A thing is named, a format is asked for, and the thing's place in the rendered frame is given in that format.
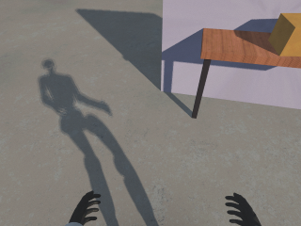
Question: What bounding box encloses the robot left hand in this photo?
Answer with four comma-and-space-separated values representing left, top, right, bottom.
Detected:
69, 190, 101, 226

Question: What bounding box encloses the table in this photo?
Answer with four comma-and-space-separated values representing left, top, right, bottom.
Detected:
192, 28, 301, 119

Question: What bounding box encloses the carton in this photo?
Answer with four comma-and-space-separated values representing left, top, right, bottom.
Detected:
268, 13, 301, 57

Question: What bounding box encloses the robot right hand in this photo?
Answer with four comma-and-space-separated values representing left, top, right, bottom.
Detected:
225, 192, 261, 226

